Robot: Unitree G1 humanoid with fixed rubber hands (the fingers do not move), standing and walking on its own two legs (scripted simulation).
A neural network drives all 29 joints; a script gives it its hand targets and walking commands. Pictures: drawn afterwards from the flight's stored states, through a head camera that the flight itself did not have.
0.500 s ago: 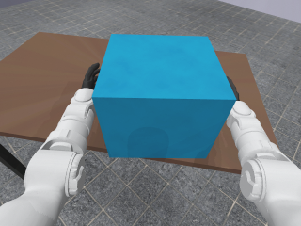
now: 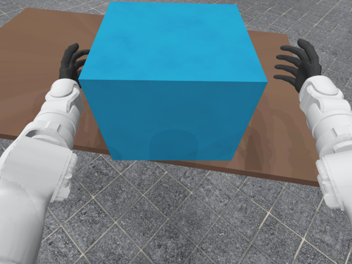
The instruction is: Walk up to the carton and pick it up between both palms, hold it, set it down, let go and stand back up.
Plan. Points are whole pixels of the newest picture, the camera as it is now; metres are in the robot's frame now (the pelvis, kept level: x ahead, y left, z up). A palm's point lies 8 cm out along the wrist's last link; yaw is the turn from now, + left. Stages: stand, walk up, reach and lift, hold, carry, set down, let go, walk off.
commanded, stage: set down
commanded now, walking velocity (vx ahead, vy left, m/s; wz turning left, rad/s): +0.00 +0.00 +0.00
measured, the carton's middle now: (173, 84) +0.51 +0.06 +0.13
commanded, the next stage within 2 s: none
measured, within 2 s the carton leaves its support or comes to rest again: neither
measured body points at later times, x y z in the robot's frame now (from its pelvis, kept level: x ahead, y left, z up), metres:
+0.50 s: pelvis +0.00 +0.00 +0.02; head +0.06 +0.01 +0.46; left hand +0.48 +0.28 +0.25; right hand +0.52 -0.21 +0.26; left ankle +0.00 +0.15 -0.72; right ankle +0.06 -0.10 -0.72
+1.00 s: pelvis +0.01 +0.00 +0.03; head +0.05 +0.01 +0.48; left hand +0.47 +0.28 +0.28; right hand +0.50 -0.22 +0.28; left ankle +0.00 +0.15 -0.72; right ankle +0.06 -0.10 -0.72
